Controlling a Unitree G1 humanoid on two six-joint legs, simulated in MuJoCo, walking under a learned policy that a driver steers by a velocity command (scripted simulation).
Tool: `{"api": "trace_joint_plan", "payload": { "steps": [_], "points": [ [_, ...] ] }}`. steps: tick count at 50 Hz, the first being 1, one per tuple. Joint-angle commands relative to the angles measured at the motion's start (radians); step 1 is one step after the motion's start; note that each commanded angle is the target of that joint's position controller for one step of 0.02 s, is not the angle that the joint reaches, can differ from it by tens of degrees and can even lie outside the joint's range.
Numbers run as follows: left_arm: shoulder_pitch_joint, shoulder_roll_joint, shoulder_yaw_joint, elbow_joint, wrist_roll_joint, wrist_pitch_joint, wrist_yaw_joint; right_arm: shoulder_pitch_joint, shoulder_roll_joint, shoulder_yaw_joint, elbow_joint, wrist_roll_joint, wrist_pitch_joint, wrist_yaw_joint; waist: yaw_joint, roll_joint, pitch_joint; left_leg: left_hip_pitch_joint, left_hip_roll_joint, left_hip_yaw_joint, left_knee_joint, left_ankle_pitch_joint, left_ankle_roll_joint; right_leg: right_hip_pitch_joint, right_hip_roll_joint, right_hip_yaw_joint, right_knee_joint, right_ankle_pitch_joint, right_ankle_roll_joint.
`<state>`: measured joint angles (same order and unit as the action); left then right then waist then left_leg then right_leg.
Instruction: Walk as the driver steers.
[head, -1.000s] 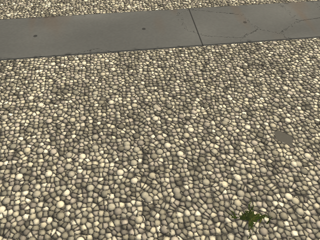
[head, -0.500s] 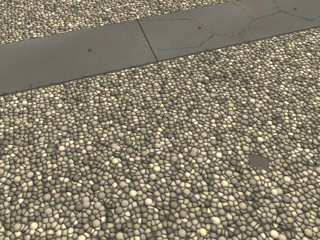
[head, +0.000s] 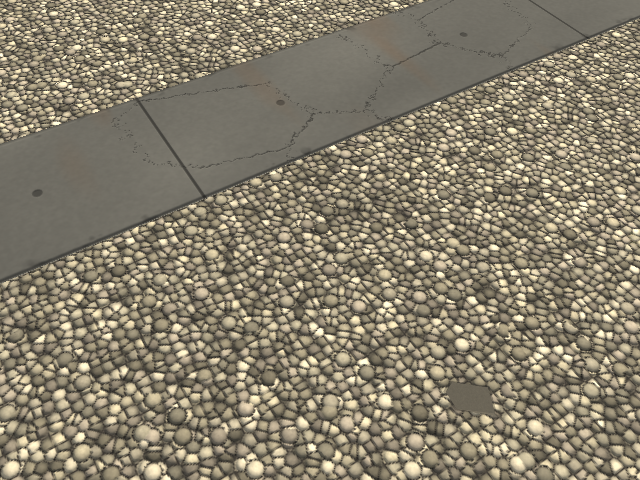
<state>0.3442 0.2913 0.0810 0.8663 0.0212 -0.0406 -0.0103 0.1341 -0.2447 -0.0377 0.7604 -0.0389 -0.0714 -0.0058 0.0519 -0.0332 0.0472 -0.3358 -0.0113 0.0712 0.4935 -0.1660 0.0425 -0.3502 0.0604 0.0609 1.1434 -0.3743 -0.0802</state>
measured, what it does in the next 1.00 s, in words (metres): walks ahead, turning left: right foot, then left foot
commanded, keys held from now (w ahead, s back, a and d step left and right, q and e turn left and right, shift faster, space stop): q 1.00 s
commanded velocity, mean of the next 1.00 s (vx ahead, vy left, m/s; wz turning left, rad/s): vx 0.11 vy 0.00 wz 0.34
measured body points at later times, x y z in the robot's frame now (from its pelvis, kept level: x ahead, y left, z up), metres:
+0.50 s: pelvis +0.13 -0.02 +0.01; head +0.16 -0.03 +0.45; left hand +0.24 +0.25 -0.10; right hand +0.23 -0.28 -0.14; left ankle +0.07 +0.09 -0.66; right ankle +0.20 -0.10 -0.73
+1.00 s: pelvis +0.10 +0.02 +0.01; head +0.12 +0.06 +0.46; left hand +0.08 +0.32 -0.12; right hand +0.33 -0.19 -0.09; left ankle +0.08 +0.09 -0.73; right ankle +0.17 -0.11 -0.67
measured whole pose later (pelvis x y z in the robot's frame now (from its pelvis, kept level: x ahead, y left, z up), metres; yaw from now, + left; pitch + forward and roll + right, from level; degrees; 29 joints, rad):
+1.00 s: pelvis +0.10 +0.02 +0.01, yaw +27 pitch +1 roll -2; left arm 0.20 0.29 0.07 0.76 0.02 0.05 0.01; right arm 0.25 -0.28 -0.07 0.71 -0.01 0.04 0.00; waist 0.00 -0.03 0.04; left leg -0.24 -0.08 -0.09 0.42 -0.19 0.08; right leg -0.49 0.00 0.02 0.98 -0.36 0.04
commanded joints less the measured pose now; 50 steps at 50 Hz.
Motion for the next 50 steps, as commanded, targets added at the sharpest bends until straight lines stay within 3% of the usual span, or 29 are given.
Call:
{"api": "trace_joint_plan", "payload": {
  "steps": [1, 3, 6, 8, 11, 14, 15, 16, 17, 18, 19, 20, 21, 23, 29, 33, 35, 36, 37, 38, 39, 40, 41, 43, 46, 50],
  "points": [
    [0.051, 0.024, 0.002, -0.056, 0.018, 0.016, -0.019, 0.127, -0.086, -0.018, 0.000, 0.013, -0.030, 0.003, -0.029, 0.139, -0.049, 0.180, 0.278, -0.277, -0.253, 0.373, 0.123, -0.174, -0.069, 0.027, 0.026, 0.037, 0.022],
    [0.048, 0.004, -0.004, -0.053, 0.017, 0.019, -0.015, 0.171, -0.084, -0.015, 0.034, 0.024, -0.055, 0.016, -0.017, 0.129, -0.070, 0.200, 0.265, -0.197, -0.225, 0.703, 0.148, -0.175, -0.037, 0.037, -0.024, 0.042, 0.035],
    [-0.028, -0.007, -0.020, -0.073, 0.024, 0.017, -0.018, 0.154, -0.095, -0.010, 0.057, 0.032, -0.047, 0.020, -0.001, 0.151, -0.077, 0.201, 0.210, -0.114, -0.224, 0.798, 0.145, -0.169, -0.053, -0.040, -0.215, 0.134, 0.058],
    [-0.115, -0.032, -0.042, -0.091, 0.018, 0.013, -0.020, 0.171, -0.099, -0.009, 0.073, 0.035, -0.032, 0.021, -0.029, 0.165, -0.078, 0.164, 0.165, -0.077, -0.212, 0.809, 0.128, -0.084, -0.051, -0.090, -0.373, 0.213, 0.072],
    [-0.179, -0.009, -0.050, -0.103, 0.005, 0.009, -0.006, 0.233, -0.139, -0.022, 0.101, 0.035, -0.011, 0.018, -0.058, 0.170, -0.088, 0.200, 0.175, -0.124, -0.157, 0.775, 0.121, -0.033, -0.031, -0.092, -0.485, 0.256, 0.076],
    [-0.150, 0.024, -0.044, -0.097, 0.002, -0.006, 0.019, 0.219, -0.158, -0.034, 0.093, 0.041, 0.008, 0.011, -0.034, 0.153, -0.086, 0.203, 0.183, -0.210, -0.062, 0.604, 0.099, 0.061, -0.029, -0.067, -0.640, 0.279, 0.052],
    [-0.111, 0.042, -0.039, -0.086, 0.010, -0.017, 0.028, 0.212, -0.152, -0.034, 0.087, 0.049, 0.013, 0.008, -0.013, 0.119, -0.092, 0.162, 0.156, -0.216, 0.002, 0.488, 0.072, 0.158, -0.053, -0.051, -0.738, 0.384, 0.040],
    [-0.060, 0.104, -0.025, -0.084, 0.026, -0.029, 0.040, 0.229, -0.111, -0.025, 0.061, 0.055, 0.011, 0.006, -0.014, 0.013, -0.163, 0.076, 0.102, -0.189, 0.137, 0.262, 0.038, 0.316, -0.215, 0.073, -0.726, 0.658, 0.008],
    [-0.031, 0.173, -0.010, -0.101, 0.022, -0.020, 0.042, 0.323, -0.023, -0.007, 0.042, 0.060, 0.019, -0.004, -0.043, -0.185, -0.256, -0.084, -0.024, -0.088, 0.364, -0.346, 0.011, 0.485, -0.477, 0.260, -0.671, 1.069, -0.106],
    [-0.012, 0.155, -0.003, -0.102, -0.016, 0.002, 0.041, 0.348, -0.080, -0.024, 0.062, 0.053, 0.048, -0.017, -0.009, -0.189, -0.314, -0.150, -0.065, -0.061, 0.557, -0.554, 0.008, 0.459, -0.527, 0.324, -0.703, 1.019, -0.215],
    [-0.046, 0.101, -0.016, -0.117, -0.021, 0.010, 0.042, 0.307, -0.120, -0.039, 0.066, 0.031, 0.068, -0.016, -0.022, -0.080, -0.232, -0.186, -0.029, -0.090, 0.652, -0.498, 0.000, 0.376, -0.472, 0.271, -0.757, 0.856, -0.214],
    [-0.115, 0.054, -0.031, -0.128, -0.015, 0.013, 0.048, 0.260, -0.111, -0.044, 0.058, 0.022, 0.078, -0.010, -0.048, -0.058, -0.150, -0.197, -0.002, -0.100, 0.660, -0.426, -0.012, 0.286, -0.416, 0.200, -0.799, 0.730, -0.180],
    [-0.169, 0.034, -0.038, -0.135, -0.009, 0.017, 0.054, 0.247, -0.101, -0.047, 0.053, 0.021, 0.090, -0.004, -0.075, -0.072, -0.105, -0.179, 0.018, -0.101, 0.647, -0.373, -0.030, 0.214, -0.373, 0.130, -0.836, 0.656, -0.150],
    [-0.181, 0.033, -0.037, -0.137, 0.001, 0.017, 0.062, 0.255, -0.087, -0.050, 0.053, 0.014, 0.113, 0.004, -0.090, -0.094, -0.095, -0.125, 0.014, -0.077, 0.660, -0.305, -0.057, 0.139, -0.330, 0.041, -0.854, 0.625, -0.138],
    [-0.180, 0.063, -0.022, -0.134, 0.011, 0.023, 0.054, 0.156, -0.061, -0.039, -0.013, 0.019, 0.151, 0.032, -0.071, -0.119, -0.102, -0.065, 0.037, -0.044, 0.433, -0.247, -0.055, 0.102, -0.341, -0.049, -0.872, 0.341, -0.136],
    [-0.160, 0.115, -0.001, -0.131, 0.015, 0.037, 0.039, 0.114, -0.085, -0.039, -0.059, 0.027, 0.148, 0.046, -0.051, -0.123, -0.117, 0.024, 0.023, 0.002, 0.275, -0.270, -0.024, 0.102, -0.380, -0.059, -0.833, 0.272, -0.120],
    [-0.173, 0.138, 0.009, -0.132, 0.005, 0.047, 0.036, 0.157, -0.083, -0.038, -0.058, 0.028, 0.136, 0.048, -0.084, -0.091, -0.124, 0.138, 0.003, 0.027, 0.101, -0.185, 0.006, 0.062, -0.371, -0.100, -0.760, 0.243, -0.067],
    [-0.148, 0.129, 0.012, -0.122, 0.007, 0.055, 0.034, 0.189, -0.101, -0.043, -0.047, 0.025, 0.127, 0.044, -0.094, -0.028, -0.109, 0.208, 0.000, -0.016, -0.021, -0.128, 0.024, 0.002, -0.345, -0.143, -0.679, 0.178, -0.005],
    [-0.107, 0.075, 0.004, -0.124, 0.009, 0.065, 0.024, 0.197, -0.173, -0.057, -0.055, 0.012, 0.113, 0.033, -0.085, 0.203, -0.064, 0.236, 0.178, -0.296, -0.227, -0.148, 0.062, -0.131, -0.241, -0.245, -0.444, -0.017, 0.080],
    [-0.157, 0.032, -0.012, -0.195, 0.001, 0.075, 0.037, 0.181, -0.326, -0.091, -0.090, 0.013, 0.112, 0.027, -0.089, 0.369, 0.014, 0.162, 0.415, -0.636, -0.280, 0.089, 0.194, -0.333, -0.059, -0.213, -0.296, -0.259, 0.135],
    [-0.238, 0.062, -0.010, -0.205, 0.012, 0.085, 0.043, 0.227, -0.302, -0.098, -0.072, 0.004, 0.115, 0.011, -0.133, 0.246, 0.012, 0.107, 0.395, -0.584, -0.271, 0.107, 0.251, -0.297, -0.087, -0.078, -0.132, -0.225, 0.124],
    [-0.216, 0.061, -0.007, -0.195, -0.005, 0.087, 0.036, 0.166, -0.244, -0.079, -0.077, 0.012, 0.116, 0.003, -0.080, 0.195, 0.017, 0.080, 0.319, -0.481, -0.256, 0.061, 0.226, -0.276, -0.098, -0.039, -0.102, -0.123, 0.116],
    [-0.183, 0.070, -0.002, -0.174, -0.013, 0.079, 0.029, 0.085, -0.209, -0.068, -0.092, 0.018, 0.118, 0.002, -0.038, 0.166, 0.021, 0.075, 0.240, -0.401, -0.248, 0.030, 0.179, -0.256, -0.100, -0.028, -0.116, -0.029, 0.106],
    [-0.125, 0.094, 0.008, -0.142, 0.012, 0.072, 0.021, 0.040, -0.174, -0.059, -0.116, 0.029, 0.110, 0.003, -0.025, 0.169, -0.048, 0.146, 0.178, -0.341, -0.206, 0.194, 0.162, -0.234, -0.077, -0.045, -0.070, 0.036, 0.102],
    [-0.140, 0.069, 0.003, -0.157, 0.004, 0.076, 0.017, 0.106, -0.182, -0.064, -0.109, 0.038, 0.100, 0.010, -0.048, 0.119, -0.089, 0.234, 0.185, -0.367, -0.175, 0.291, 0.178, -0.251, -0.070, -0.034, -0.086, 0.031, 0.116],
    [-0.188, 0.066, -0.004, -0.188, 0.000, 0.082, 0.025, 0.165, -0.197, -0.072, -0.105, 0.029, 0.103, 0.005, -0.087, 0.157, -0.078, 0.282, 0.192, -0.444, -0.163, 0.233, 0.199, -0.263, -0.061, -0.019, -0.215, -0.002, 0.124]
  ]
}}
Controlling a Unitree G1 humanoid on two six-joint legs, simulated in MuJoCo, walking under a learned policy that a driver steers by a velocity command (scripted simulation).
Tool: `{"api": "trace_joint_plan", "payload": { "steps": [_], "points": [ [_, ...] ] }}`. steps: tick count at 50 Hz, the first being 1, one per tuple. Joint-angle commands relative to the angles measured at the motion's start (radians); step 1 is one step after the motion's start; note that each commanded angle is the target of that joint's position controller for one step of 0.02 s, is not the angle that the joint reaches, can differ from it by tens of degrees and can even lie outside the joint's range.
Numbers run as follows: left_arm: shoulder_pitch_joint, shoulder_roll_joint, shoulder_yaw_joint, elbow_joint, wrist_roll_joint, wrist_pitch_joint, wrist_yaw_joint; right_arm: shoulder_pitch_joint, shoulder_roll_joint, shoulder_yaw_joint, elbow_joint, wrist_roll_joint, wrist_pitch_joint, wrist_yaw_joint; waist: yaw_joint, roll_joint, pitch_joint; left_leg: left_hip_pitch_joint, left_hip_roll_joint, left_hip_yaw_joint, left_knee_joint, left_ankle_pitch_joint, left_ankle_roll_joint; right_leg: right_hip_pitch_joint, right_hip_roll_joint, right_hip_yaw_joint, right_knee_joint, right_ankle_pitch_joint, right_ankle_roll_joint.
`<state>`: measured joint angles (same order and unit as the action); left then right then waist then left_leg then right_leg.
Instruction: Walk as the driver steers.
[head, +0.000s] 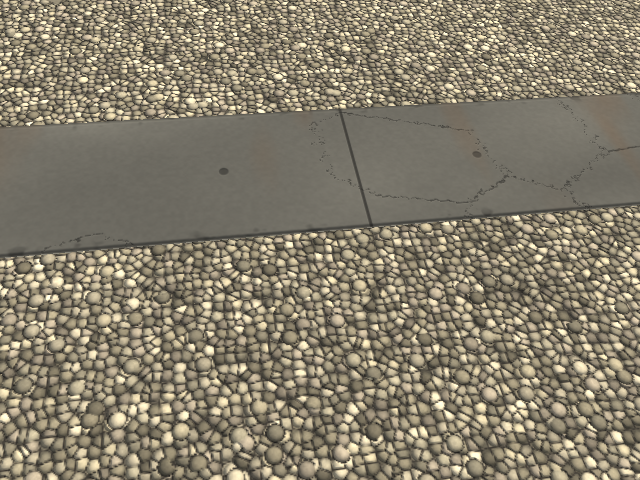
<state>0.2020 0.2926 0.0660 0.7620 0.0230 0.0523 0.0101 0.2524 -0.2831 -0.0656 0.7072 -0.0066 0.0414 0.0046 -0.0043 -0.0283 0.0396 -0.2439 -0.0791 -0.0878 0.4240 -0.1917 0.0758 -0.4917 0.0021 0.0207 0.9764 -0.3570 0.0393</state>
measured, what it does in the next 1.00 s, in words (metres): steps on the spot: right foot, then left foot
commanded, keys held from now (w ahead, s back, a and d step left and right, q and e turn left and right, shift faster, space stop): q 0.08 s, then no key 0.24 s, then e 0.60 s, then w+e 0.08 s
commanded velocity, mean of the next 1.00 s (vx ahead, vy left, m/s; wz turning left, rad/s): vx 0.01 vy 0.00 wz -0.09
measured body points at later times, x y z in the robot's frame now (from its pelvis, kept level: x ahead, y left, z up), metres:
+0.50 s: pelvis -0.01 -0.03 +0.00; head +0.02 -0.05 +0.45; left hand +0.08 +0.23 -0.11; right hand +0.13 -0.28 -0.13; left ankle -0.05 +0.09 -0.73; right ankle +0.01 -0.13 -0.74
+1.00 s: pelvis -0.04 -0.06 -0.01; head -0.01 -0.10 +0.44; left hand +0.13 +0.19 -0.10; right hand +0.03 -0.36 -0.14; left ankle -0.05 +0.08 -0.68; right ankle -0.05 -0.14 -0.74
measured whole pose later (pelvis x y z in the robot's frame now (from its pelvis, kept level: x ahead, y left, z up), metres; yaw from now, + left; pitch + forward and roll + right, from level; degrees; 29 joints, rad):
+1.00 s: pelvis -0.04 -0.06 -0.01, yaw -11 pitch +0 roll +1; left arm 0.23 0.29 0.06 0.72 0.01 0.04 -0.02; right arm 0.19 -0.31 -0.05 0.75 -0.03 0.05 -0.01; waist 0.00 0.05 0.07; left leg -0.40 0.02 0.01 0.99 -0.47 -0.01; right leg -0.23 0.07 0.03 0.50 -0.27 -0.08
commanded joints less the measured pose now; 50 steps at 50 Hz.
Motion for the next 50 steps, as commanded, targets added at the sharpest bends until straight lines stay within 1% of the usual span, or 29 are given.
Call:
{"api": "trace_joint_plan", "payload": {
  "steps": [1, 7, 9, 11, 12, 13, 14, 16, 18, 20, 22, 24, 26, 27, 28, 29, 30, 31, 32, 33, 36, 40, 43, 44, 45, 46, 47, 48, 50],
  "points": [
    [-0.053, 0.065, 0.009, -0.091, -0.003, -0.011, 0.006, 0.052, -0.164, -0.046, -0.053, -0.005, -0.008, -0.006, -0.036, 0.152, -0.070, 0.186, 0.260, -0.303, -0.088, 0.252, 0.170, -0.107, 0.002, 0.025, -0.077, -0.030, 0.003],
    [-0.031, 0.066, -0.002, -0.109, -0.019, -0.023, 0.015, 0.012, -0.173, -0.049, -0.068, -0.016, -0.003, 0.004, -0.027, 0.160, -0.098, 0.100, 0.236, -0.359, -0.043, 0.339, 0.151, 0.087, 0.040, 0.012, -0.244, -0.066, -0.029],
    [0.003, 0.061, -0.007, -0.106, -0.024, -0.027, 0.019, -0.016, -0.164, -0.045, -0.067, -0.014, 0.000, 0.004, -0.006, 0.162, -0.104, 0.065, 0.218, -0.369, -0.024, 0.364, 0.121, 0.189, 0.050, 0.001, -0.359, -0.035, -0.046],
    [0.060, 0.052, -0.011, -0.091, -0.014, -0.039, 0.029, -0.048, -0.140, -0.034, -0.068, 0.002, 0.001, -0.002, 0.036, 0.127, -0.100, -0.025, 0.165, -0.354, 0.020, 0.229, 0.049, 0.361, 0.025, 0.015, -0.616, 0.135, -0.069],
    [0.046, 0.107, -0.005, -0.103, 0.003, -0.047, 0.037, -0.020, -0.089, -0.018, -0.074, 0.003, -0.005, -0.005, 0.012, -0.005, -0.102, -0.103, 0.096, -0.281, 0.116, 0.023, -0.008, 0.423, -0.139, 0.182, -0.718, 0.106, -0.103],
    [-0.037, 0.181, 0.001, -0.139, 0.005, -0.048, 0.034, 0.025, -0.049, -0.007, -0.081, 0.005, -0.008, -0.009, -0.028, -0.178, -0.080, -0.230, -0.078, -0.099, 0.252, -0.277, -0.051, 0.428, -0.345, 0.433, -0.780, 0.248, -0.188],
    [-0.004, 0.171, 0.006, -0.118, 0.007, -0.048, 0.025, 0.006, -0.132, -0.030, -0.067, -0.020, -0.001, -0.013, 0.002, -0.155, -0.072, -0.157, -0.048, -0.059, 0.421, -0.390, -0.063, 0.290, -0.392, 0.436, -0.735, 0.349, -0.292],
    [-0.073, 0.077, -0.021, -0.116, -0.007, -0.055, 0.012, 0.017, -0.124, -0.032, -0.031, -0.012, 0.005, -0.006, -0.036, -0.072, -0.019, -0.124, -0.024, -0.075, 0.522, -0.288, -0.078, 0.242, -0.271, 0.279, -0.720, 0.376, -0.264],
    [-0.093, 0.041, -0.037, -0.104, -0.004, -0.062, 0.015, 0.035, -0.078, -0.014, -0.008, -0.014, 0.009, 0.003, -0.046, -0.122, -0.038, -0.087, -0.007, -0.055, 0.439, -0.238, -0.098, 0.284, -0.184, 0.190, -0.697, 0.459, -0.213],
    [-0.055, 0.056, -0.034, -0.078, -0.006, -0.060, 0.006, 0.001, -0.048, 0.006, 0.001, -0.013, 0.011, 0.001, -0.019, -0.139, -0.048, -0.051, 0.021, 0.036, 0.274, -0.245, -0.115, 0.345, -0.146, 0.177, -0.655, 0.537, -0.204],
    [0.012, 0.126, -0.006, -0.056, -0.009, -0.050, -0.002, -0.046, -0.067, 0.004, -0.006, -0.001, 0.010, -0.015, 0.022, -0.153, -0.055, -0.065, 0.003, 0.066, 0.180, -0.256, -0.111, 0.416, -0.154, 0.240, -0.606, 0.592, -0.221],
    [0.029, 0.158, 0.013, -0.048, -0.016, -0.040, -0.008, -0.033, -0.077, 0.002, 0.003, 0.009, 0.005, -0.028, 0.017, -0.151, -0.063, -0.056, -0.002, 0.076, 0.092, -0.199, -0.098, 0.441, -0.165, 0.295, -0.580, 0.620, -0.223],
    [-0.005, 0.152, 0.019, -0.054, -0.023, -0.032, -0.009, 0.007, -0.073, 0.005, 0.019, 0.006, -0.010, -0.041, -0.013, -0.132, -0.080, 0.049, 0.012, 0.073, -0.040, -0.070, -0.079, 0.383, -0.151, 0.315, -0.552, 0.611, -0.193],
    [-0.018, 0.137, 0.018, -0.061, -0.024, -0.032, -0.010, 0.016, -0.088, 0.002, 0.020, -0.003, -0.019, -0.047, -0.017, -0.108, -0.097, 0.131, 0.047, 0.044, -0.060, -0.025, -0.064, 0.309, -0.134, 0.316, -0.535, 0.555, -0.166],
    [-0.033, 0.107, 0.012, -0.077, -0.026, -0.036, -0.013, 0.033, -0.122, -0.004, 0.016, -0.016, -0.028, -0.054, -0.023, -0.039, -0.120, 0.215, 0.140, -0.028, -0.070, -0.007, -0.037, 0.208, -0.099, 0.289, -0.484, 0.442, -0.136],
    [-0.044, 0.061, 0.004, -0.101, -0.039, -0.036, -0.018, -0.008, -0.195, -0.025, 0.019, -0.016, -0.022, -0.053, 0.006, 0.175, -0.069, 0.192, 0.243, -0.135, -0.088, 0.101, 0.031, 0.095, 0.035, 0.139, -0.398, 0.217, -0.096],
    [-0.040, 0.083, 0.008, -0.090, -0.023, -0.029, -0.015, -0.010, -0.182, -0.026, 0.013, -0.020, -0.019, -0.046, -0.022, 0.242, -0.053, 0.175, 0.376, -0.219, -0.119, 0.241, 0.118, 0.055, 0.088, 0.035, -0.253, -0.050, -0.080],
    [-0.040, 0.106, 0.022, -0.083, -0.010, -0.020, -0.014, -0.012, -0.146, -0.015, 0.002, -0.020, -0.024, -0.044, -0.032, 0.224, -0.033, 0.150, 0.445, -0.243, -0.129, 0.389, 0.192, 0.017, 0.075, 0.010, -0.049, -0.216, -0.076],
    [-0.019, 0.114, 0.031, -0.070, -0.008, -0.011, -0.018, -0.031, -0.122, -0.006, -0.006, -0.019, -0.024, -0.043, -0.011, 0.145, -0.019, 0.126, 0.440, -0.196, -0.122, 0.469, 0.209, 0.009, 0.053, 0.018, 0.068, -0.227, -0.067],
    [-0.004, 0.103, 0.032, -0.064, -0.010, -0.002, -0.023, -0.057, -0.110, 0.000, -0.006, -0.018, -0.025, -0.046, 0.012, 0.119, -0.007, 0.116, 0.404, -0.130, -0.110, 0.478, 0.184, 0.010, 0.032, 0.027, 0.085, -0.192, -0.061],
    [-0.005, 0.074, 0.019, -0.067, -0.014, 0.009, -0.045, -0.076, -0.128, -0.004, -0.004, -0.025, -0.025, -0.047, 0.002, 0.181, -0.015, 0.167, 0.313, 0.000, -0.072, 0.467, 0.116, 0.032, 0.025, -0.020, -0.039, -0.127, -0.033],
    [-0.046, 0.074, 0.012, -0.109, -0.024, 0.014, -0.056, -0.042, -0.174, -0.020, 0.013, -0.018, -0.021, -0.031, -0.032, 0.216, -0.048, 0.177, 0.341, 0.030, -0.020, 0.457, 0.103, 0.145, 0.028, -0.074, -0.245, -0.114, -0.044],
    [0.017, 0.076, 0.014, -0.099, -0.012, 0.000, -0.043, -0.060, -0.185, -0.025, 0.016, -0.004, -0.019, -0.025, 0.021, 0.164, -0.065, 0.092, 0.319, 0.092, 0.117, 0.323, 0.033, 0.309, 0.057, -0.099, -0.516, 0.091, -0.075],
    [0.048, 0.125, 0.026, -0.096, 0.003, -0.015, -0.033, -0.027, -0.165, -0.023, 0.020, -0.010, -0.021, -0.022, 0.035, 0.029, -0.083, -0.021, 0.266, 0.153, 0.279, 0.136, -0.028, 0.421, -0.017, 0.062, -0.635, 0.190, -0.099],
    [0.070, 0.296, 0.061, -0.121, -0.002, -0.029, -0.029, -0.039, -0.073, 0.003, -0.051, -0.021, -0.015, -0.018, 0.014, -0.266, -0.076, -0.309, 0.088, 0.228, 0.516, -0.406, -0.113, 0.516, -0.342, 0.507, -0.668, 0.590, -0.223],
    [0.173, 0.292, 0.071, -0.091, -0.019, -0.031, -0.034, -0.114, -0.101, 0.004, -0.059, -0.024, 0.001, -0.036, 0.095, -0.170, -0.117, -0.318, 0.067, 0.075, 0.654, -0.486, -0.104, 0.471, -0.383, 0.536, -0.661, 0.671, -0.348],
    [0.161, 0.243, 0.059, -0.080, -0.020, -0.028, -0.032, -0.111, -0.120, -0.001, -0.054, -0.019, 0.006, -0.032, 0.064, -0.099, -0.081, -0.341, 0.093, 0.043, 0.705, -0.412, -0.093, 0.454, -0.326, 0.472, -0.677, 0.428, -0.355],
    [0.098, 0.190, 0.045, -0.083, -0.018, -0.020, -0.029, -0.113, -0.136, -0.007, -0.043, -0.016, -0.001, -0.020, 0.037, -0.063, -0.024, -0.351, 0.121, 0.029, 0.665, -0.312, -0.083, 0.403, -0.255, 0.420, -0.722, 0.133, -0.314],
    [0.036, 0.145, 0.030, -0.097, -0.015, -0.015, -0.022, -0.108, -0.154, -0.015, -0.030, -0.034, -0.013, 0.001, 0.022, -0.114, 0.013, -0.345, 0.122, 0.050, 0.602, -0.193, -0.085, 0.376, -0.163, 0.393, -0.797, -0.139, -0.265]
  ]
}}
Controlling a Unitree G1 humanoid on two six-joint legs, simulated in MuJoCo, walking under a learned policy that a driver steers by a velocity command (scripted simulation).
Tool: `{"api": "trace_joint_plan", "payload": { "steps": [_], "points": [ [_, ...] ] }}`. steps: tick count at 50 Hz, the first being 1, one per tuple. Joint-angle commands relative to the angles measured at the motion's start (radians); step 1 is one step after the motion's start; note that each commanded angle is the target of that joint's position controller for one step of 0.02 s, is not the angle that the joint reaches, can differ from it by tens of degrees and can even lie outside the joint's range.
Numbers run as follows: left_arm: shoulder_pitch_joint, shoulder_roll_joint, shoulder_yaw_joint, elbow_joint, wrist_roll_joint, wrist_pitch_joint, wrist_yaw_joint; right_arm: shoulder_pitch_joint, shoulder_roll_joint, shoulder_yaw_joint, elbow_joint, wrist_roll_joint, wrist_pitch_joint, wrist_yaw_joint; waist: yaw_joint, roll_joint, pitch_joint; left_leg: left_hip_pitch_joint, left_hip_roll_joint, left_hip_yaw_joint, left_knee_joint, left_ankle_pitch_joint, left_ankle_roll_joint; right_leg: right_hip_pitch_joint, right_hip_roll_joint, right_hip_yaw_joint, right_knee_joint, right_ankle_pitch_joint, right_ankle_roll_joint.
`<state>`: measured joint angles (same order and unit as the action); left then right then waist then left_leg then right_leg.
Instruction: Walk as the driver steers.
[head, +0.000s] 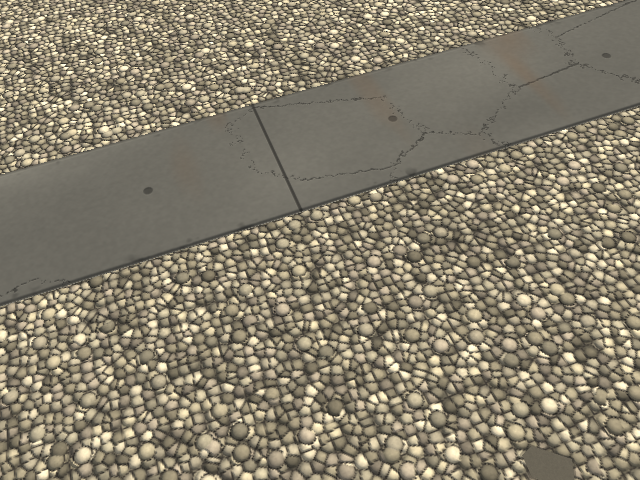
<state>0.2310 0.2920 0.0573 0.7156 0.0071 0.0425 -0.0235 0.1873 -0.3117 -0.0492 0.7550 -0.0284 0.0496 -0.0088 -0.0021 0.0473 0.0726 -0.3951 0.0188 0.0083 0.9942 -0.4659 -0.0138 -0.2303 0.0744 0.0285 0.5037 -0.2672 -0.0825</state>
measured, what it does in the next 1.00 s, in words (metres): walks ahead: left foot, then right foot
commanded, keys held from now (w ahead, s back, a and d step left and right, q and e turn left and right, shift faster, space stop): w+e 0.20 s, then w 0.16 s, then w+q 0.64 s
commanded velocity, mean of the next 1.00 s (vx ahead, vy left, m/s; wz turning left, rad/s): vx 0.41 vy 0.00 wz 0.01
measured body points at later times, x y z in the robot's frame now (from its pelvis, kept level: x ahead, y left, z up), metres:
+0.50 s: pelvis +0.16 +0.03 +0.00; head +0.17 +0.04 +0.45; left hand +0.25 +0.29 -0.13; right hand +0.23 -0.26 -0.10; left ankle +0.18 +0.11 -0.74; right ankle +0.04 -0.07 -0.68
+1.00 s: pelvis +0.41 -0.03 +0.00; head +0.44 -0.05 +0.45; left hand +0.56 +0.23 -0.10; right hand +0.46 -0.31 -0.14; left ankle +0.31 +0.08 -0.65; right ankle +0.46 -0.12 -0.74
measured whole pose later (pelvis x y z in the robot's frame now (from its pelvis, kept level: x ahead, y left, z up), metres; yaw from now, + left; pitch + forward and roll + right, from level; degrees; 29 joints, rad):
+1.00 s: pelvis +0.41 -0.03 +0.00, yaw +5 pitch +1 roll +0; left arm 0.16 0.25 0.02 0.73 0.04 -0.07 0.01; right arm 0.35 -0.30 -0.07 0.84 -0.02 -0.03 0.02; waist -0.05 0.03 0.04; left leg -0.37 -0.03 -0.04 1.11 -0.36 0.07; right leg -0.31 0.02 -0.07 0.49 -0.19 -0.05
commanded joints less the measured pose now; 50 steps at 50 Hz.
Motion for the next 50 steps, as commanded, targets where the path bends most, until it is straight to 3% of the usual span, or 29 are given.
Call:
{"api": "trace_joint_plan", "payload": {
  "steps": [1, 4, 10, 15, 17, 19, 20, 21, 22, 23, 24, 26, 28, 30, 35, 37, 40, 42, 43, 44, 45, 46, 47, 48, 50],
  "points": [
    [0.019, 0.144, 0.037, -0.048, 0.002, -0.009, 0.010, -0.033, -0.119, -0.030, -0.069, -0.016, -0.024, 0.023, 0.019, -0.183, -0.028, -0.189, 0.016, -0.040, 0.024, 0.114, -0.001, 0.124, -0.224, 0.385, -0.339, -0.231, -0.143],
    [0.080, 0.163, 0.044, -0.024, 0.002, -0.034, 0.006, -0.049, -0.089, -0.024, -0.066, -0.016, -0.037, 0.034, 0.030, -0.133, -0.032, -0.217, 0.009, -0.040, -0.051, 0.165, -0.018, 0.163, -0.221, 0.393, -0.345, -0.194, -0.155],
    [0.157, 0.178, 0.051, 0.003, 0.010, -0.058, 0.008, -0.142, -0.078, -0.016, -0.090, -0.009, -0.060, 0.033, 0.071, -0.152, -0.015, -0.231, -0.003, -0.046, -0.233, 0.212, -0.042, 0.150, -0.218, 0.441, -0.329, -0.194, -0.176],
    [0.186, 0.167, 0.045, 0.024, 0.015, -0.079, 0.008, -0.175, -0.065, -0.003, -0.106, -0.003, -0.082, 0.036, 0.085, -0.156, -0.011, -0.109, -0.013, -0.022, -0.369, 0.219, -0.014, 0.090, -0.219, 0.441, -0.291, -0.141, -0.163],
    [0.163, 0.167, 0.043, 0.026, 0.015, -0.085, 0.008, -0.133, -0.065, -0.002, -0.101, 0.003, -0.091, 0.031, 0.054, -0.154, -0.006, 0.026, -0.022, -0.013, -0.435, 0.222, 0.012, 0.019, -0.216, 0.444, -0.269, -0.106, -0.141],
    [0.138, 0.156, 0.036, 0.032, 0.011, -0.090, 0.012, -0.004, -0.070, -0.007, -0.063, -0.003, -0.105, 0.017, -0.023, -0.118, -0.026, 0.258, -0.045, 0.007, -0.544, 0.242, 0.037, -0.077, -0.175, 0.401, -0.170, -0.012, -0.099],
    [0.130, 0.121, 0.024, 0.029, 0.010, -0.100, 0.014, 0.103, -0.109, -0.018, -0.038, -0.008, -0.116, 0.005, -0.074, -0.063, -0.076, 0.407, 0.015, -0.073, -0.586, 0.179, 0.061, -0.131, -0.126, 0.332, -0.024, 0.066, -0.067],
    [0.120, 0.048, 0.001, -0.004, -0.009, -0.110, 0.010, 0.218, -0.210, -0.040, -0.026, -0.023, -0.121, -0.006, -0.115, 0.145, -0.163, 0.569, 0.236, -0.431, -0.728, -0.115, 0.144, -0.273, -0.008, 0.164, 0.290, -0.015, -0.012],
    [0.122, 0.094, 0.010, -0.018, 0.011, -0.108, 0.013, 0.270, -0.260, -0.059, 0.014, -0.009, -0.111, 0.003, -0.088, 0.206, -0.133, 0.552, 0.350, -0.778, -0.842, -0.293, 0.226, -0.437, 0.064, 0.079, 0.471, -0.257, 0.001],
    [0.127, 0.124, 0.015, 0.001, 0.033, -0.101, 0.013, 0.209, -0.188, -0.045, 0.006, 0.006, -0.105, 0.016, -0.035, 0.081, -0.032, 0.474, 0.342, -0.747, -0.827, -0.309, 0.250, -0.489, -0.018, 0.084, 0.570, -0.206, -0.005],
    [0.089, 0.121, 0.012, 0.010, 0.041, -0.103, 0.002, 0.157, -0.125, -0.031, -0.009, 0.013, -0.107, 0.027, -0.021, 0.010, 0.008, 0.415, 0.289, -0.636, -0.814, -0.202, 0.245, -0.484, -0.059, 0.071, 0.577, -0.126, -0.002],
    [0.043, 0.100, 0.005, 0.002, 0.044, -0.106, -0.012, 0.136, -0.084, -0.018, -0.005, 0.010, -0.119, 0.032, -0.003, 0.034, 0.006, 0.363, 0.194, -0.471, -0.826, 0.069, 0.220, -0.449, -0.105, 0.042, 0.524, -0.042, 0.022],
    [0.032, 0.082, -0.005, 0.000, 0.054, -0.100, -0.019, 0.171, -0.089, -0.019, 0.020, 0.020, -0.131, 0.030, 0.000, 0.065, -0.029, 0.360, 0.146, -0.389, -0.813, 0.329, 0.225, -0.418, -0.103, 0.008, 0.503, -0.001, 0.055],
    [-0.025, 0.071, -0.012, -0.019, 0.054, -0.096, -0.020, 0.215, -0.090, -0.023, 0.048, 0.031, -0.135, 0.024, -0.006, 0.048, -0.036, 0.364, 0.133, -0.350, -0.810, 0.464, 0.243, -0.437, -0.106, -0.014, 0.463, 0.017, 0.086],
    [-0.242, 0.033, -0.040, -0.092, 0.037, -0.094, -0.025, 0.291, -0.091, -0.031, 0.088, 0.026, -0.123, 0.013, -0.057, 0.048, -0.014, 0.323, 0.094, -0.298, -0.790, 0.607, 0.225, -0.399, -0.085, -0.054, 0.221, 0.139, 0.121],
    [-0.287, 0.038, -0.043, -0.108, 0.027, -0.097, -0.022, 0.310, -0.105, -0.037, 0.094, 0.021, -0.119, 0.012, -0.069, 0.051, -0.025, 0.320, 0.101, -0.309, -0.756, 0.666, 0.214, -0.343, -0.066, -0.054, 0.154, 0.169, 0.116],
    [-0.239, 0.069, -0.034, -0.101, 0.020, -0.104, -0.007, 0.276, -0.123, -0.044, 0.085, 0.019, -0.114, 0.005, -0.027, 0.056, -0.045, 0.294, 0.122, -0.348, -0.688, 0.718, 0.171, -0.180, -0.051, -0.029, 0.067, 0.160, 0.085],
    [-0.057, 0.112, -0.012, -0.041, 0.021, -0.115, 0.014, 0.236, -0.135, -0.048, 0.076, 0.023, -0.116, 0.009, 0.062, 0.015, -0.123, 0.246, 0.071, -0.320, -0.487, 0.827, 0.130, 0.088, -0.030, -0.032, -0.027, 0.146, 0.047],
    [0.074, 0.166, 0.005, -0.019, 0.038, -0.126, 0.032, 0.228, -0.112, -0.043, 0.061, 0.032, -0.121, 0.017, 0.119, -0.049, -0.220, 0.141, 0.007, -0.273, -0.270, 0.698, 0.107, 0.295, -0.146, 0.074, -0.051, 0.064, 0.010],
    [0.189, 0.236, 0.023, -0.023, 0.064, -0.126, 0.047, 0.282, -0.006, -0.020, 0.028, 0.051, -0.126, 0.014, 0.128, -0.217, -0.364, -0.057, -0.083, -0.168, 0.020, 0.199, 0.088, 0.530, -0.437, 0.403, -0.105, -0.177, -0.042],
    [0.143, 0.264, 0.032, -0.022, 0.049, -0.107, 0.045, 0.341, -0.037, -0.024, 0.009, 0.042, -0.114, 0.011, 0.068, -0.338, -0.378, -0.216, -0.126, -0.105, 0.180, -0.085, 0.088, 0.485, -0.545, 0.765, -0.243, -0.298, -0.120],
    [0.070, 0.164, 0.016, -0.031, 0.036, -0.101, 0.041, 0.300, -0.081, -0.033, 0.038, 0.016, -0.096, 0.008, 0.040, -0.179, -0.221, -0.259, -0.042, -0.117, 0.249, 0.007, 0.096, 0.351, -0.501, 0.668, -0.253, -0.369, -0.118],
    [0.018, 0.090, -0.001, -0.034, 0.029, -0.106, 0.036, 0.233, -0.070, -0.031, 0.037, 0.008, -0.092, 0.021, 0.036, -0.102, -0.117, -0.247, -0.014, -0.105, 0.223, 0.086, 0.093, 0.234, -0.439, 0.499, -0.265, -0.260, -0.101],
    [-0.001, 0.065, -0.008, -0.028, 0.032, -0.112, 0.033, 0.212, -0.047, -0.029, 0.037, 0.008, -0.088, 0.030, 0.018, -0.111, -0.075, -0.218, 0.012, -0.098, 0.186, 0.125, 0.086, 0.161, -0.389, 0.363, -0.289, -0.108, -0.079],
    [0.021, 0.053, -0.011, -0.001, 0.026, -0.129, 0.034, 0.199, -0.037, -0.030, 0.038, -0.008, -0.066, 0.046, -0.002, -0.145, -0.051, -0.181, 0.034, -0.082, 0.158, 0.151, 0.074, 0.100, -0.334, 0.203, -0.312, 0.094, -0.059]
  ]
}}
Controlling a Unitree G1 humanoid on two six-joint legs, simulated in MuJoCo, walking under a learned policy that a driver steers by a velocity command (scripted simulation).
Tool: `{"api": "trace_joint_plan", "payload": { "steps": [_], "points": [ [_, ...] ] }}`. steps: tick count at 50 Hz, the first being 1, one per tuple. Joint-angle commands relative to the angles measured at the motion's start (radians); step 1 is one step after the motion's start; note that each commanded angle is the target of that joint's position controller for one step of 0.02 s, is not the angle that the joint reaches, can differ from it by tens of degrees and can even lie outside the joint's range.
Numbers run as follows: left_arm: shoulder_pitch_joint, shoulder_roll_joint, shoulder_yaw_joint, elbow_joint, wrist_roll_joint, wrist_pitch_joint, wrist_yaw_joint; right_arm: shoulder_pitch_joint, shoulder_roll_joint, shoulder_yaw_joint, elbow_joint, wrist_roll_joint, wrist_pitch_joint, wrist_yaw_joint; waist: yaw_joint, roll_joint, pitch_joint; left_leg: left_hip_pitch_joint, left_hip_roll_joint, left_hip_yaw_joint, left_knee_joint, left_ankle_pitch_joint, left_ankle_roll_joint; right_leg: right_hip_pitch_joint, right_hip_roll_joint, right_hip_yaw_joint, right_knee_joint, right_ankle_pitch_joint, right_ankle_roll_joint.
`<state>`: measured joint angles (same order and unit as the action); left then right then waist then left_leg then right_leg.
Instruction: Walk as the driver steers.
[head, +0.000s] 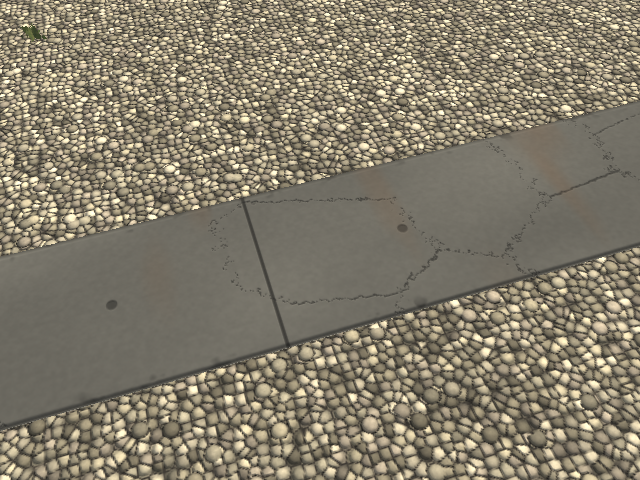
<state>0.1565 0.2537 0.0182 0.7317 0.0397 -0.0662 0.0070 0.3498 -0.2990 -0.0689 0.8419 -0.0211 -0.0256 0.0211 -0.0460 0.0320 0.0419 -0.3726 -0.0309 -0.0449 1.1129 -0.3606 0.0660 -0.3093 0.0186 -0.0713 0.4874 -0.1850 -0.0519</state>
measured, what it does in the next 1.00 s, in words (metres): walks ahead: left foot, then right foot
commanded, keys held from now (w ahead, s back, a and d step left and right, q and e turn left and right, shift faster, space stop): w+q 0.38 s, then w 0.06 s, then w+e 0.56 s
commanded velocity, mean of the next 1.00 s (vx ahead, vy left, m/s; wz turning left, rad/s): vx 0.50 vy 0.00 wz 0.14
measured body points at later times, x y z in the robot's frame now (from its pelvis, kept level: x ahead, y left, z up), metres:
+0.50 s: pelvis +0.26 +0.06 -0.01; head +0.30 +0.07 +0.44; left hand +0.21 +0.32 -0.15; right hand +0.49 -0.14 -0.12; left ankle +0.30 +0.12 -0.74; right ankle +0.15 -0.09 -0.63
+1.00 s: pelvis +0.53 +0.09 -0.02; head +0.57 +0.09 +0.43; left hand +0.68 +0.34 -0.13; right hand +0.55 -0.17 -0.16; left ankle +0.32 +0.13 -0.67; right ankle +0.62 +0.04 -0.74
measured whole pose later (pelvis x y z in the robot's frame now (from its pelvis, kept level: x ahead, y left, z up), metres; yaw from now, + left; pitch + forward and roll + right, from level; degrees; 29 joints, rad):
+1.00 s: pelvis +0.53 +0.09 -0.02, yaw +4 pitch +1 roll -1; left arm 0.11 0.25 0.04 0.77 0.03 -0.03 -0.03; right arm 0.38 -0.24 -0.02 0.94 -0.02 -0.06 -0.02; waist -0.02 0.01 0.06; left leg -0.09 0.00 0.14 0.94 -0.41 0.03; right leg -0.45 0.09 -0.10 0.60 -0.18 -0.14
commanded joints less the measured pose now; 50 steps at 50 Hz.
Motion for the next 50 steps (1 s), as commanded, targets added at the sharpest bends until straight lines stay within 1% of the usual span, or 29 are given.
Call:
{"api": "trace_joint_plan", "payload": {
  "steps": [1, 3, 8, 11, 14, 17, 18, 19, 20, 21, 22, 23, 24, 25, 26, 27, 29, 30, 34, 38, 41, 42, 44, 45, 46, 47, 48, 49, 50],
  "points": [
    [0.114, 0.096, 0.030, -0.006, -0.012, -0.032, 0.000, 0.024, -0.044, -0.009, -0.059, -0.015, 0.016, 0.021, 0.038, -0.139, -0.029, -0.204, 0.083, -0.023, 0.036, 0.058, -0.009, 0.180, -0.283, 0.272, -0.296, 0.102, -0.099],
    [0.138, 0.099, 0.035, 0.013, -0.022, -0.047, -0.005, -0.041, -0.035, -0.006, -0.084, -0.016, 0.024, 0.032, 0.036, -0.124, -0.021, -0.264, 0.092, -0.019, 0.022, 0.108, -0.016, 0.207, -0.284, 0.197, -0.315, 0.207, -0.106],
    [0.185, 0.094, 0.038, 0.053, -0.022, -0.043, -0.006, -0.220, -0.012, 0.010, -0.148, -0.013, 0.022, 0.054, 0.056, -0.106, 0.014, -0.336, 0.093, 0.032, -0.154, 0.289, -0.035, 0.237, -0.245, 0.019, -0.334, 0.327, -0.092],
    [0.217, 0.115, 0.042, 0.076, -0.022, -0.040, -0.003, -0.335, 0.005, 0.027, -0.187, -0.013, 0.016, 0.067, 0.085, -0.106, 0.037, -0.274, 0.084, 0.097, -0.340, 0.364, -0.019, 0.243, -0.241, -0.051, -0.331, 0.357, -0.077],
    [0.268, 0.138, 0.047, 0.107, -0.021, -0.028, 0.006, -0.401, -0.003, 0.032, -0.218, -0.019, 0.016, 0.069, 0.101, -0.103, 0.050, -0.248, 0.066, 0.146, -0.445, 0.302, 0.017, 0.335, -0.269, -0.088, -0.291, 0.462, -0.065],
    [0.284, 0.177, 0.054, 0.128, -0.015, -0.007, 0.019, -0.351, -0.026, 0.024, -0.213, -0.027, 0.017, 0.054, 0.065, -0.131, -0.008, -0.118, -0.019, 0.202, -0.496, 0.147, 0.076, 0.416, -0.280, -0.143, -0.098, 0.882, -0.048],
    [0.286, 0.193, 0.056, 0.132, -0.014, 0.004, 0.022, -0.270, -0.043, 0.014, -0.191, -0.029, 0.012, 0.047, 0.029, -0.135, -0.060, -0.024, -0.057, 0.205, -0.518, 0.105, 0.102, 0.420, -0.282, -0.154, 0.039, 0.969, -0.048],
    [0.278, 0.201, 0.057, 0.127, -0.018, 0.012, 0.023, -0.126, -0.068, -0.002, -0.147, -0.035, 0.003, 0.036, -0.035, -0.114, -0.141, 0.167, -0.084, 0.188, -0.589, 0.125, 0.134, 0.349, -0.274, -0.170, 0.240, 0.899, -0.035],
    [0.280, 0.176, 0.049, 0.103, -0.016, 0.011, 0.019, 0.038, -0.137, -0.030, -0.101, -0.046, 0.001, 0.018, -0.101, -0.034, -0.243, 0.438, 0.048, -0.006, -0.635, 0.040, 0.185, 0.134, -0.251, -0.172, 0.522, 0.581, -0.010],
    [0.304, 0.059, 0.024, 0.029, -0.030, 0.004, -0.004, -0.004, -0.240, -0.055, -0.127, -0.023, 0.010, 0.004, -0.023, 0.237, -0.344, 0.765, 0.378, -0.573, -0.712, 0.043, 0.325, -0.334, -0.047, -0.138, 0.909, -0.332, 0.058],
    [0.204, 0.163, 0.045, 0.011, -0.021, -0.004, -0.004, 0.049, -0.224, -0.055, -0.140, -0.004, 0.025, -0.009, -0.095, 0.053, -0.369, 0.739, 0.411, -0.668, -0.810, 0.159, 0.354, -0.434, -0.024, 0.053, 0.990, -0.293, 0.057],
    [0.149, 0.137, 0.037, 0.003, -0.036, -0.012, -0.007, -0.002, -0.171, -0.041, -0.113, 0.002, 0.022, -0.021, -0.062, -0.002, -0.229, 0.633, 0.384, -0.461, -0.807, 0.271, 0.319, -0.462, -0.093, 0.083, 0.944, -0.191, 0.042],
    [0.169, 0.118, 0.029, 0.021, -0.042, -0.019, -0.007, -0.037, -0.109, -0.023, -0.096, 0.006, 0.011, -0.022, -0.011, -0.042, -0.122, 0.458, 0.339, -0.351, -0.830, 0.412, 0.271, -0.387, -0.124, 0.080, 0.830, -0.156, 0.034],
    [0.175, 0.104, 0.028, 0.035, -0.029, -0.007, -0.009, -0.069, -0.075, -0.009, -0.084, 0.003, -0.005, -0.022, 0.032, -0.056, -0.076, 0.359, 0.284, -0.259, -0.849, 0.484, 0.222, -0.319, -0.151, 0.093, 0.743, -0.152, 0.032],
    [0.222, 0.097, 0.026, 0.062, -0.015, 0.014, -0.014, -0.095, -0.054, 0.000, -0.082, 0.000, -0.019, -0.022, 0.061, -0.048, -0.061, 0.284, 0.257, -0.192, -0.876, 0.522, 0.200, -0.242, -0.148, 0.093, 0.711, -0.146, 0.034],
    [0.251, 0.090, 0.027, 0.083, -0.008, 0.032, -0.020, -0.090, -0.043, 0.005, -0.073, 0.000, -0.034, -0.017, 0.072, -0.037, -0.064, 0.245, 0.241, -0.153, -0.898, 0.544, 0.183, -0.196, -0.144, 0.093, 0.689, -0.134, 0.032],
    [0.243, 0.077, 0.031, 0.088, -0.013, 0.047, -0.034, -0.069, -0.062, 0.001, -0.045, 0.002, -0.055, -0.012, 0.081, -0.018, -0.039, 0.227, 0.226, -0.092, -0.942, 0.549, 0.172, -0.218, -0.129, 0.098, 0.650, -0.088, 0.029],
    [0.206, 0.074, 0.034, 0.081, -0.016, 0.049, -0.039, -0.055, -0.069, -0.001, -0.035, 0.001, -0.060, -0.011, 0.071, -0.011, -0.019, 0.232, 0.219, -0.062, -0.963, 0.528, 0.156, -0.254, -0.126, 0.109, 0.622, -0.044, 0.027],
    [0.072, 0.069, 0.040, 0.050, -0.020, 0.048, -0.043, -0.010, -0.058, 0.006, -0.002, 0.005, -0.069, -0.013, 0.036, 0.009, 0.035, 0.292, 0.196, 0.034, -0.997, 0.524, 0.093, -0.373, -0.098, 0.129, 0.475, 0.114, 0.029],
    [-0.040, 0.043, 0.026, 0.022, -0.015, 0.041, -0.052, 0.021, -0.050, 0.016, 0.026, 0.005, -0.076, -0.024, 0.006, 0.022, 0.054, 0.354, 0.201, 0.113, -0.999, 0.605, 0.064, -0.367, -0.080, 0.061, 0.295, 0.220, 0.022],
    [-0.126, 0.029, 0.015, -0.014, -0.010, 0.037, -0.060, 0.082, -0.052, 0.021, 0.064, 0.002, -0.070, -0.039, -0.022, 0.018, 0.071, 0.456, 0.227, 0.150, -0.961, 0.724, 0.056, -0.372, -0.061, -0.005, 0.186, 0.192, -0.005],
    [-0.135, 0.030, 0.014, -0.022, -0.009, 0.036, -0.062, 0.089, -0.059, 0.022, 0.072, -0.001, -0.067, -0.043, -0.019, 0.023, 0.066, 0.488, 0.236, 0.163, -0.931, 0.801, 0.051, -0.357, -0.047, -0.025, 0.157, 0.157, -0.019],
    [-0.096, 0.042, 0.018, -0.019, -0.008, 0.038, -0.059, 0.077, -0.086, 0.019, 0.079, -0.005, -0.061, -0.053, 0.013, 0.050, 0.025, 0.531, 0.249, 0.194, -0.817, 1.095, 0.034, -0.265, 0.008, -0.070, 0.129, 0.060, -0.059],
    [-0.047, 0.053, 0.024, -0.007, -0.006, 0.039, -0.055, 0.068, -0.102, 0.016, 0.081, -0.007, -0.056, -0.059, 0.040, 0.069, -0.008, 0.544, 0.256, 0.205, -0.729, 1.236, 0.030, -0.204, 0.041, -0.088, 0.127, 0.002, -0.083],
    [0.040, 0.073, 0.034, 0.016, -0.004, 0.036, -0.050, 0.056, -0.119, 0.012, 0.079, -0.011, -0.048, -0.062, 0.081, 0.077, -0.058, 0.534, 0.263, 0.216, -0.590, 1.299, 0.031, -0.108, 0.070, -0.089, 0.110, -0.045, -0.110],
    [0.169, 0.103, 0.050, 0.055, 0.002, 0.028, -0.045, 0.044, -0.132, 0.010, 0.071, -0.011, -0.042, -0.062, 0.140, 0.069, -0.129, 0.465, 0.258, 0.228, -0.399, 1.206, 0.031, 0.061, 0.086, -0.061, 0.045, -0.043, -0.143],
    [0.326, 0.171, 0.078, 0.093, 0.017, 0.025, -0.032, 0.012, -0.127, 0.013, 0.041, -0.003, -0.045, -0.058, 0.222, -0.002, -0.215, 0.263, 0.224, 0.244, -0.111, 0.911, 0.016, 0.311, -0.029, 0.108, -0.022, -0.079, -0.206],
    [0.306, 0.285, 0.114, 0.073, 0.000, 0.040, -0.018, 0.046, -0.027, 0.029, -0.025, 0.018, -0.060, -0.034, 0.153, -0.313, -0.319, -0.212, -0.025, 0.228, 0.330, -0.038, -0.054, 0.649, -0.341, 0.688, -0.088, -0.024, -0.384],
    [0.289, 0.267, 0.113, 0.072, -0.035, 0.047, -0.022, -0.028, -0.099, 0.019, -0.042, -0.001, -0.072, -0.029, 0.176, -0.109, -0.335, -0.355, -0.015, 0.002, 0.417, -0.105, -0.042, 0.656, -0.361, 0.790, -0.160, 0.061, -0.420]
  ]
}}
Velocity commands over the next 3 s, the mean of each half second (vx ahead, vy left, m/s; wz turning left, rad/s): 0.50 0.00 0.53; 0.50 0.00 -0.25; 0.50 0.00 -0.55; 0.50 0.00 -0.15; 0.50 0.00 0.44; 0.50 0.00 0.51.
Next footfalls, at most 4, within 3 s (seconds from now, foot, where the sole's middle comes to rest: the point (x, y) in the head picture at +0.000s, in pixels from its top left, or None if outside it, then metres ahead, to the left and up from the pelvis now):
0.40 left None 0.34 0.13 -0.77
0.96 right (313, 393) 0.66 0.04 -0.77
1.46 left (247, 284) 0.96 0.20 -0.77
1.94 right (354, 233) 1.11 -0.08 -0.77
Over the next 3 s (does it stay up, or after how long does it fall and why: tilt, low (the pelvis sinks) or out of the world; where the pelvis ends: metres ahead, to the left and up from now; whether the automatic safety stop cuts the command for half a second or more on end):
stays up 1.57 0.00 -0.01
